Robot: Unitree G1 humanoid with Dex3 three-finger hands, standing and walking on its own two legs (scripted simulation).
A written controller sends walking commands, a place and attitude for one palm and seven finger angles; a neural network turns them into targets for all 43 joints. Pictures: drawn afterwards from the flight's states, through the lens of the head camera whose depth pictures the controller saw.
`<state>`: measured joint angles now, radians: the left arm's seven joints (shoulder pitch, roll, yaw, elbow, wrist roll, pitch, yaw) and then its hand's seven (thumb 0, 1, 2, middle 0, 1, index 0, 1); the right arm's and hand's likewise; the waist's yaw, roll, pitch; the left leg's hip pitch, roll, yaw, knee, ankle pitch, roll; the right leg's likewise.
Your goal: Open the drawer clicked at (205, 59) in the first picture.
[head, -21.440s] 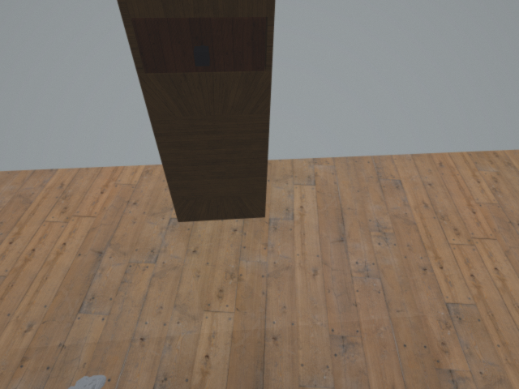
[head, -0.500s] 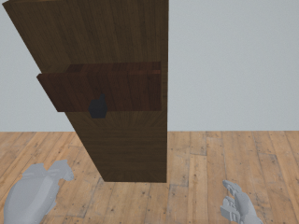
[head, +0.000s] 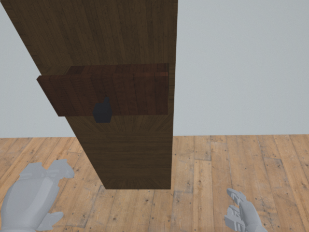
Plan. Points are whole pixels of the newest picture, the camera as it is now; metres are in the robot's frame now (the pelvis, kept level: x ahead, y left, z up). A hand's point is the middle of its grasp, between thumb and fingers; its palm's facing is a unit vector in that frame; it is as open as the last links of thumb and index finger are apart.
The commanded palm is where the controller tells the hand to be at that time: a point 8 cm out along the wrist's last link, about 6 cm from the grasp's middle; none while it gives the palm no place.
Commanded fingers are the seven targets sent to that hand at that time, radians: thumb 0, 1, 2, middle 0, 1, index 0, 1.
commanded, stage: open the thumb to release the handle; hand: left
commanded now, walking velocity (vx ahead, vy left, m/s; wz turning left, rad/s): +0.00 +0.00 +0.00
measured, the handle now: (104, 107) +0.42 +0.23 +0.09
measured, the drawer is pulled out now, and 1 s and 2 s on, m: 0.06 0.06 0.06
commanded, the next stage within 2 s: lift the hand off the handle in 0.10 s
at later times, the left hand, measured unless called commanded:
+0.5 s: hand (50, 203) +0.14 +0.25 +0.09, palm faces +0.14 -0.04 -0.99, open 13.8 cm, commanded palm +0.10 +0.24 +0.14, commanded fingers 0.00 -0.50 0.30 -0.30 -1.20 -0.30 -1.20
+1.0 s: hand (28, 191) +0.14 +0.26 +0.15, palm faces +0.12 -0.04 -0.99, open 13.8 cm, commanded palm +0.10 +0.25 +0.21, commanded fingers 0.00 -0.50 0.30 -0.30 -1.20 -0.30 -1.20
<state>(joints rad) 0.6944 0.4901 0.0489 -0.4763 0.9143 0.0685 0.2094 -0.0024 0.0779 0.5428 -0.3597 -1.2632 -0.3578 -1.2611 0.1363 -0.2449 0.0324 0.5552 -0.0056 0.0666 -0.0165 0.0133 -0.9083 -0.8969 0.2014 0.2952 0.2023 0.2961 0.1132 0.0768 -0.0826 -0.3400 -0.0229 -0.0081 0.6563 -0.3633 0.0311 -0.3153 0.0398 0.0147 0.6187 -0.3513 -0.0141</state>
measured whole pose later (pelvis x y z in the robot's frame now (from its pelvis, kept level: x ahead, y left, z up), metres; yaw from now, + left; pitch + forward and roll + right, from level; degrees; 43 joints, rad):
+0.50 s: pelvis +0.00 +0.00 -0.01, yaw +0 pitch +3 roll -1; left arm 0.70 0.47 0.03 -0.52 0.95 0.11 0.29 0.00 -0.48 0.30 -0.32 -1.20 -0.32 -1.20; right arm 0.13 -0.22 0.03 0.53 0.00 0.07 0.03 0.01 -0.91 -0.90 0.20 0.30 0.20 0.30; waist 0.12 0.09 -0.11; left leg -0.40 -0.02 -0.01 0.74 -0.40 0.03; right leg -0.38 0.04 0.01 0.71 -0.39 -0.02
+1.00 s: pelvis -0.01 -0.02 +0.01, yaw +1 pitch -1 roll -1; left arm 0.62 0.60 0.18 -0.58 0.77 0.13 0.07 0.00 -0.49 0.30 -0.32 -1.20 -0.32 -1.20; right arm 0.12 -0.29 0.03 0.56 0.02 0.08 -0.06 0.01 -0.91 -0.90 0.20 0.29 0.20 0.30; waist 0.12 0.10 -0.05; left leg -0.23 -0.01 -0.04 0.56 -0.31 0.01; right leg -0.20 0.05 -0.01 0.52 -0.30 -0.03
